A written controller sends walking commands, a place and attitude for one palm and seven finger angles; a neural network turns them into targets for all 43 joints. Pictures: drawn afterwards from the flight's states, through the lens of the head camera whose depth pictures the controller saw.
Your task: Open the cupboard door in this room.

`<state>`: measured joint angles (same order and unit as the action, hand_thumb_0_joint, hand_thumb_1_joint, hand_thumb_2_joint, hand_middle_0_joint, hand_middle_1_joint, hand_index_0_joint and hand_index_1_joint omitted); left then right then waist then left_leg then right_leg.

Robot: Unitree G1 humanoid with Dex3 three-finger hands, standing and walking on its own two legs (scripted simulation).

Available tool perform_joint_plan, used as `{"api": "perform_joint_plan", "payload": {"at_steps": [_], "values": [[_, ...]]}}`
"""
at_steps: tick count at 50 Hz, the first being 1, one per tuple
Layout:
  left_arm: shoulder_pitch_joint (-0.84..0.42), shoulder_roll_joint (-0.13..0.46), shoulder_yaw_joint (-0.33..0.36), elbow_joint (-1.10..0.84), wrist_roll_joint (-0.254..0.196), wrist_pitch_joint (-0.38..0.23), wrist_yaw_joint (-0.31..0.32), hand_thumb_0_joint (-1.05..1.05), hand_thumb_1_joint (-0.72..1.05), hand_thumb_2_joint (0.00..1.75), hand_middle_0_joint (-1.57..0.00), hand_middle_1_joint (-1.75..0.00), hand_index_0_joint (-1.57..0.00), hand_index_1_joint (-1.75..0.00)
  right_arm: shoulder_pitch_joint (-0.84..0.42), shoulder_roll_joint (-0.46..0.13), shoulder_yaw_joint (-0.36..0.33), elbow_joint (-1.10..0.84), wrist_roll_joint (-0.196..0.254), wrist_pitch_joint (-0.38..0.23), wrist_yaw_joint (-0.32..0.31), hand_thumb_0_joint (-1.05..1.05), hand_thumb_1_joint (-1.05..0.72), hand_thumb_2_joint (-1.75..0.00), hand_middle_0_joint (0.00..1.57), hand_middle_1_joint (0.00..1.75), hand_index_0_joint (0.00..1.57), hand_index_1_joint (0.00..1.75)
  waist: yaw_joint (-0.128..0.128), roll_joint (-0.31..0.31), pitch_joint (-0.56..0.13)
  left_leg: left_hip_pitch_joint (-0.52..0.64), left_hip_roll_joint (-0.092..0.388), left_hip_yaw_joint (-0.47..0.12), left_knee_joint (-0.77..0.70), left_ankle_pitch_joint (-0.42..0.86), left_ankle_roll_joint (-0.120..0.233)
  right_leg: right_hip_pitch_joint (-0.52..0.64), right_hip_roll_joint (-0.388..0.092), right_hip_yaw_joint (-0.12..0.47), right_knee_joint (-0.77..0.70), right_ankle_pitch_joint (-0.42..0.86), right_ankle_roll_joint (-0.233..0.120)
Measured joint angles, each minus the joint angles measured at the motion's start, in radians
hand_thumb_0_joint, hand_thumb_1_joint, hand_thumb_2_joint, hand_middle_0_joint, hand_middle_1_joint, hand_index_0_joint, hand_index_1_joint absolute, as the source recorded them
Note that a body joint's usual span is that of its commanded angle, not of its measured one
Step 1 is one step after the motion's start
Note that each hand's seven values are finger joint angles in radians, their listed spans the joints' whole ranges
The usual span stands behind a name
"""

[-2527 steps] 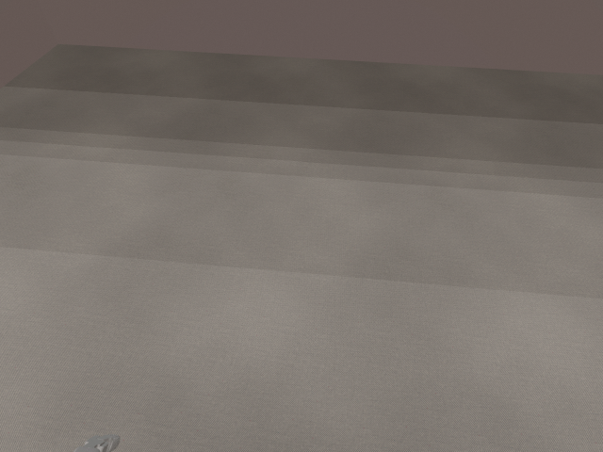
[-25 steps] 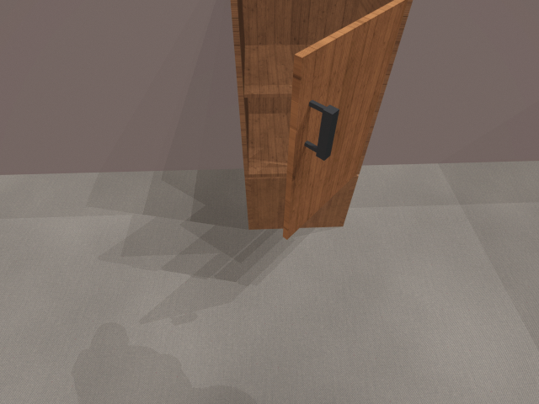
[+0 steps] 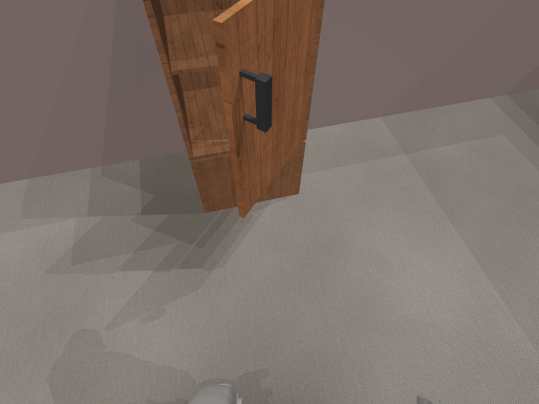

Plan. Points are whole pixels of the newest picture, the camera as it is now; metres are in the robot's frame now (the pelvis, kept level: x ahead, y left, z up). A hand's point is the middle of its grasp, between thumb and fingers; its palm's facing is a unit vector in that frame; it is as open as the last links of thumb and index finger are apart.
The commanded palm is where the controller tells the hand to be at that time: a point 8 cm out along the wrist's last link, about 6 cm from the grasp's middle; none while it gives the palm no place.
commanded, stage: walk to a spot facing it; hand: left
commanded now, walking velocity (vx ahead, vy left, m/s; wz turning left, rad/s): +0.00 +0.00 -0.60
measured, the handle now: (255, 100) +0.66 +0.09 +0.03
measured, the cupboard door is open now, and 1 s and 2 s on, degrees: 45 45 45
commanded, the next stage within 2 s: none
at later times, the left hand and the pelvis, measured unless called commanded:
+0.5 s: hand (187, 385) +0.15 +0.16 -0.16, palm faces -0.31 -0.90 -0.29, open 7.4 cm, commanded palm none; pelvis +0.00 -0.01 -0.01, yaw -19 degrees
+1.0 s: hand (224, 347) +0.22 +0.10 -0.15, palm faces -0.58 -0.78 -0.21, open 7.4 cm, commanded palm none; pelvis +0.01 -0.01 +0.01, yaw -38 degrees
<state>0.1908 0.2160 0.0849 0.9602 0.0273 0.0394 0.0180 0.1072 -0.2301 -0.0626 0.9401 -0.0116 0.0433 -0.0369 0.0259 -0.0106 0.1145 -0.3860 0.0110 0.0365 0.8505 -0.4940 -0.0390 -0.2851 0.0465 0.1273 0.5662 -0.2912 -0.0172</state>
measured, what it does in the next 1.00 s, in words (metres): steps on the spot, turning right: left foot, then right foot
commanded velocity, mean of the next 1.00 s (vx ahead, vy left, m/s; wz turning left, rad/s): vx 0.06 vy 0.00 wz -0.60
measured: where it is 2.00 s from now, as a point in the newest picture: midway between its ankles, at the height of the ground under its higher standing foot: (365, 395)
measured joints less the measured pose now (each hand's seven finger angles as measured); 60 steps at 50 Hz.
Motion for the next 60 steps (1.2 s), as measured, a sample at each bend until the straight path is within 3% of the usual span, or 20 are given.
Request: {"api": "perform_joint_plan", "payload": {"at_steps": [2,4,7,10,12,16,20,23,27,32,36,38,41,44,46,50,54,56,58,60], "values": [[0.004,0.009,0.001,-0.003,-0.004,0.009,-0.002,0.00,0.90,0.90,-0.20,-0.30,-0.20,-0.30,-0.012,0.006,0.008,-0.025,0.002,-0.012,0.000,0.01,-0.91,-0.90,0.20,0.30,0.20,0.30,-0.004,-0.013,-0.007,0.045,-0.004,-0.009,-0.134,0.078,-0.001,-0.007,0.005,0.027,0.002,0.004,0.013],[0.009,0.014,0.001,-0.012,-0.011,0.022,-0.008,0.00,0.90,0.90,-0.20,-0.30,-0.20,-0.30,-0.007,0.002,0.017,-0.052,-0.003,-0.032,0.001,0.01,-0.91,-0.90,0.20,0.30,0.20,0.30,-0.011,0.001,-0.026,0.089,0.020,-0.021,-0.285,0.213,0.024,-0.043,0.027,0.031,0.058,-0.024,0.021],[-0.018,0.037,0.006,-0.022,-0.008,0.035,-0.025,0.00,0.90,0.90,-0.20,-0.30,-0.20,-0.30,0.005,0.018,0.034,-0.061,-0.021,-0.041,0.003,0.01,-0.91,-0.90,0.20,0.30,0.20,0.30,-0.003,-0.020,-0.014,0.091,0.030,0.016,-0.260,0.197,0.039,-0.137,0.007,-0.025,0.336,-0.186,0.038],[-0.041,0.049,0.011,-0.040,-0.008,0.034,-0.042,0.00,0.90,0.90,-0.20,-0.30,-0.20,-0.30,0.034,0.028,0.047,-0.063,-0.028,-0.034,0.006,0.01,-0.91,-0.90,0.21,0.30,0.20,0.30,0.006,-0.019,-0.007,0.121,0.053,0.041,-0.312,0.201,0.032,-0.195,-0.028,-0.095,0.505,-0.179,0.058],[-0.050,0.049,0.008,-0.054,-0.009,0.031,-0.049,0.00,0.90,0.90,-0.20,-0.30,-0.20,-0.30,0.048,0.030,0.049,-0.058,-0.030,-0.032,0.007,0.01,-0.91,-0.90,0.21,0.30,0.20,0.30,0.008,-0.007,0.001,0.136,0.072,0.061,-0.340,0.215,0.026,-0.194,-0.051,-0.131,0.487,-0.172,0.065],[-0.061,0.043,-0.006,-0.067,-0.012,0.025,-0.055,0.00,0.91,0.90,-0.20,-0.30,-0.20,-0.30,0.075,0.021,0.041,-0.051,-0.029,-0.030,0.014,0.01,-0.91,-0.90,0.21,0.30,0.20,0.30,-0.006,0.021,0.014,0.147,0.113,0.108,-0.335,0.205,0.008,-0.127,-0.070,-0.178,0.286,-0.161,0.057],[-0.058,0.042,-0.019,-0.077,-0.009,0.001,-0.055,0.00,0.90,0.90,-0.20,-0.30,-0.20,-0.30,0.110,-0.003,0.025,-0.044,-0.017,-0.016,0.023,0.01,-0.90,-0.90,0.21,0.30,0.20,0.30,-0.021,0.032,0.009,0.104,0.143,0.147,-0.191,0.124,-0.019,-0.017,-0.066,-0.187,0.029,-0.022,0.008],[-0.060,0.017,-0.025,-0.073,-0.010,-0.014,-0.031,0.00,0.90,0.90,-0.20,-0.30,-0.20,-0.30,0.082,-0.035,0.010,-0.021,-0.008,0.016,0.013,0.01,-0.91,-0.90,0.21,0.30,0.20,0.30,-0.031,0.058,0.035,-0.004,0.106,0.039,0.105,-0.023,-0.022,-0.035,-0.038,-0.158,0.066,-0.044,-0.019],[-0.037,0.001,-0.027,-0.069,-0.010,-0.006,-0.009,0.00,0.90,0.90,-0.20,-0.30,-0.20,-0.30,0.056,-0.040,0.003,-0.017,-0.005,0.025,0.010,0.01,-0.91,-0.90,0.20,0.30,0.20,0.30,-0.035,0.038,0.038,-0.082,0.067,-0.003,0.248,0.028,-0.037,-0.012,-0.018,-0.103,0.010,0.001,-0.021],[-0.015,-0.006,-0.029,-0.059,-0.005,0.004,-0.011,0.00,0.90,0.90,-0.20,-0.30,-0.21,-0.30,0.040,-0.020,0.005,-0.037,-0.001,0.016,0.014,0.01,-0.91,-0.90,0.20,0.30,0.20,0.30,-0.031,0.009,0.017,-0.064,0.038,-0.017,0.106,0.060,-0.038,0.002,0.001,-0.042,-0.036,0.034,-0.017],[-0.011,0.001,-0.022,-0.057,-0.005,0.013,-0.016,0.00,0.90,0.90,-0.21,-0.30,-0.21,-0.30,0.039,0.004,0.015,-0.051,0.003,-0.004,0.013,0.01,-0.91,-0.90,0.20,0.30,0.20,0.30,-0.024,-0.014,-0.003,0.015,0.015,-0.020,-0.115,0.111,-0.025,-0.013,0.017,-0.001,-0.019,0.031,-0.002],[-0.005,0.003,-0.019,-0.060,-0.013,0.022,-0.019,0.00,0.90,0.90,-0.21,-0.30,-0.21,-0.30,0.057,0.005,0.024,-0.063,-0.001,-0.025,0.011,0.01,-0.91,-0.90,0.20,0.30,0.20,0.30,-0.026,-0.003,-0.028,0.072,0.026,-0.029,-0.275,0.185,0.008,-0.048,0.040,0.005,0.031,0.001,0.007],[-0.031,0.028,-0.009,-0.057,-0.010,0.033,-0.032,0.00,0.90,0.90,-0.20,-0.30,-0.20,-0.30,0.071,0.030,0.041,-0.063,-0.018,-0.037,0.007,0.01,-0.91,-0.90,0.20,0.30,0.20,0.30,-0.020,-0.028,-0.016,0.074,0.035,0.004,-0.256,0.194,0.036,-0.144,0.022,-0.043,0.301,-0.189,0.032],[-0.047,0.041,0.003,-0.060,-0.008,0.033,-0.049,0.01,0.90,0.90,-0.20,-0.30,-0.20,-0.30,0.101,0.043,0.053,-0.061,-0.028,-0.034,0.008,0.01,-0.91,-0.90,0.21,0.30,0.20,0.30,-0.011,-0.027,-0.012,0.113,0.059,0.034,-0.309,0.213,0.028,-0.202,-0.020,-0.109,0.485,-0.179,0.056],[-0.046,0.041,0.004,-0.065,-0.007,0.033,-0.061,0.01,0.90,0.90,-0.20,-0.30,-0.20,-0.30,0.120,0.044,0.054,-0.056,-0.031,-0.035,0.011,0.01,-0.91,-0.90,0.21,0.30,0.20,0.30,-0.008,-0.015,-0.019,0.138,0.078,0.058,-0.345,0.224,0.021,-0.200,-0.052,-0.144,0.473,-0.158,0.062],[-0.041,0.036,-0.003,-0.062,-0.004,0.028,-0.079,0.01,0.91,0.90,-0.20,-0.30,-0.20,-0.30,0.155,0.029,0.044,-0.044,-0.034,-0.044,0.022,0.01,-0.91,-0.90,0.21,0.30,0.20,0.30,-0.024,0.018,-0.036,0.167,0.117,0.112,-0.368,0.215,0.003,-0.135,-0.089,-0.190,0.271,-0.155,0.054],[-0.039,0.036,-0.013,-0.063,-0.002,0.002,-0.083,0.01,0.90,0.90,-0.20,-0.30,-0.20,-0.30,0.201,-0.002,0.031,-0.030,-0.028,-0.042,0.034,0.01,-0.90,-0.90,0.21,0.30,0.20,0.30,-0.045,0.042,-0.051,0.152,0.163,0.153,-0.259,0.133,-0.020,-0.015,-0.081,-0.219,0.007,-0.091,0.016],[-0.041,0.025,-0.016,-0.060,-0.006,-0.028,-0.068,0.00,0.90,0.90,-0.20,-0.30,-0.20,-0.30,0.197,-0.023,0.022,-0.003,-0.019,-0.020,0.038,0.01,-0.91,-0.90,0.21,0.30,0.20,0.30,-0.043,0.053,-0.040,0.081,0.152,0.095,-0.043,-0.012,-0.019,-0.023,-0.068,-0.207,0.040,-0.011,-0.003],[-0.024,0.009,-0.021,-0.058,-0.010,-0.044,-0.050,0.00,0.90,0.90,-0.20,-0.30,-0.20,-0.30,0.177,-0.041,0.013,0.021,-0.017,-0.003,0.040,0.01,-0.91,-0.90,0.21,0.30,0.20,0.30,-0.041,0.058,-0.032,-0.001,0.121,0.038,0.139,-0.014,-0.020,0.003,-0.057,-0.193,0.035,-0.031,-0.009],[0.005,-0.003,-0.024,-0.048,-0.008,-0.050,-0.039,0.00,0.90,0.90,-0.20,-0.30,-0.20,-0.30,0.155,-0.048,0.005,0.025,-0.019,-0.002,0.045,0.01,-0.91,-0.90,0.20,0.30,0.20,0.30,-0.038,0.050,-0.032,-0.061,0.103,0.024,0.193,0.039,-0.025,0.043,-0.049,-0.170,-0.014,-0.030,-0.008]]}}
